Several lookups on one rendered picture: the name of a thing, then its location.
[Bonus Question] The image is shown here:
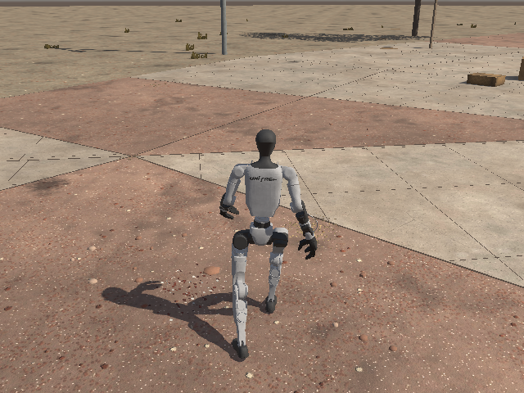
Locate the humanoid robot head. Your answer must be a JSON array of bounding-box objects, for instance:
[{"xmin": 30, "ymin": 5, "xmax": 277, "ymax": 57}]
[{"xmin": 251, "ymin": 129, "xmax": 278, "ymax": 169}]

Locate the robot left upper arm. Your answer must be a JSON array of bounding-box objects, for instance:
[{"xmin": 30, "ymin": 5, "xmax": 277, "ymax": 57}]
[{"xmin": 223, "ymin": 164, "xmax": 248, "ymax": 206}]

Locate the robot right forearm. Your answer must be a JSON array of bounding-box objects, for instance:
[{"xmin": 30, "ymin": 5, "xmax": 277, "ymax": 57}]
[{"xmin": 296, "ymin": 200, "xmax": 314, "ymax": 240}]

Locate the robot left forearm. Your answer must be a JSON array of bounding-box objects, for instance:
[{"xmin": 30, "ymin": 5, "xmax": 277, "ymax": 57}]
[{"xmin": 219, "ymin": 193, "xmax": 230, "ymax": 212}]

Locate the robot right upper arm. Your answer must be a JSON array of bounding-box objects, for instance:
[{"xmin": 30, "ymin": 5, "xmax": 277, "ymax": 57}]
[{"xmin": 282, "ymin": 166, "xmax": 303, "ymax": 213}]

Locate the left robot hand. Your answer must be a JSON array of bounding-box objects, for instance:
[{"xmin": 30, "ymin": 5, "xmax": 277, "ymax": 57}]
[{"xmin": 220, "ymin": 206, "xmax": 239, "ymax": 219}]

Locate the right robot hand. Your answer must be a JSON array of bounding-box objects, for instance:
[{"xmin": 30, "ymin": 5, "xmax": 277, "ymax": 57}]
[{"xmin": 298, "ymin": 237, "xmax": 317, "ymax": 260}]

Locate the robot left thigh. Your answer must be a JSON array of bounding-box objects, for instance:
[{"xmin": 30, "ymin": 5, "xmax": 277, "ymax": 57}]
[{"xmin": 231, "ymin": 229, "xmax": 250, "ymax": 300}]

